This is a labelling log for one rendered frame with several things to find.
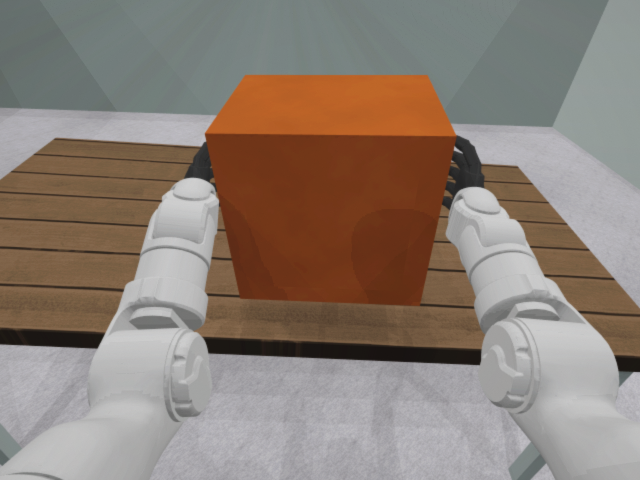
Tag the right robot hand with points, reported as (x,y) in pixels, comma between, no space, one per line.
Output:
(469,172)

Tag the left robot hand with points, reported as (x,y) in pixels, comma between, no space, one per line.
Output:
(200,168)

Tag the carton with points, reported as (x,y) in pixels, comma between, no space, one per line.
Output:
(331,186)

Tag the left robot upper arm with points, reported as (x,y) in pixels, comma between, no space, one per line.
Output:
(143,385)

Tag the right robot upper arm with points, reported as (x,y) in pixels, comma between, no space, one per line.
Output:
(559,382)

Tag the robot left forearm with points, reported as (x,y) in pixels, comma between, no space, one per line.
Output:
(169,286)

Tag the table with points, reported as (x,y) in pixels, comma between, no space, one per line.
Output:
(74,216)

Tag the robot right forearm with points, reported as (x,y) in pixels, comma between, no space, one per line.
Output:
(500,265)

